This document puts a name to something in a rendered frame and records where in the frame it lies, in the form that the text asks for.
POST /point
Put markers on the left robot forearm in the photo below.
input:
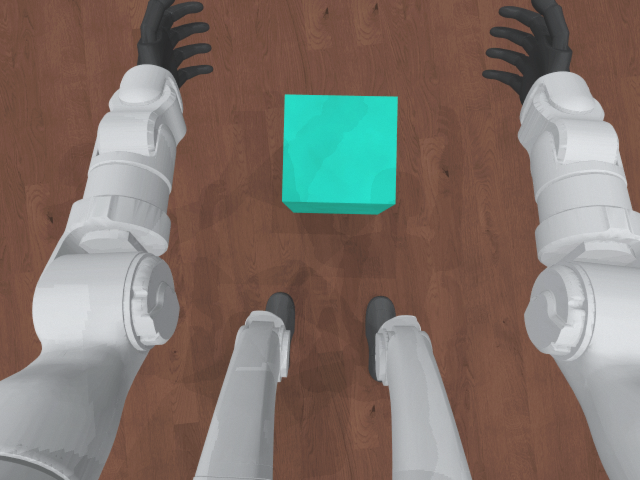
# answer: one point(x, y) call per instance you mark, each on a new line
point(124, 206)

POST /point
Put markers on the left robot upper arm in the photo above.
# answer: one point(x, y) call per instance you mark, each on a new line
point(97, 316)

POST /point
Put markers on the robot left hand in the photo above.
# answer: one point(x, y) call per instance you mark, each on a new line
point(158, 39)

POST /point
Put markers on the right robot upper arm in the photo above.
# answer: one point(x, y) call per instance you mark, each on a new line
point(587, 317)

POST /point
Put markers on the carton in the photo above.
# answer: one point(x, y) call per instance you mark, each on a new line
point(339, 154)

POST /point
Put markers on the left robot thigh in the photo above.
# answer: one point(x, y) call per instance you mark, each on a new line
point(240, 439)

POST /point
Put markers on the right robot foot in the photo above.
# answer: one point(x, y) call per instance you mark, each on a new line
point(379, 310)

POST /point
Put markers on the robot right hand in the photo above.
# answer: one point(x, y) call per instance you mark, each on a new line
point(548, 51)

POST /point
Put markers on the right robot forearm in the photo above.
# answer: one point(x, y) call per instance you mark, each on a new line
point(580, 187)

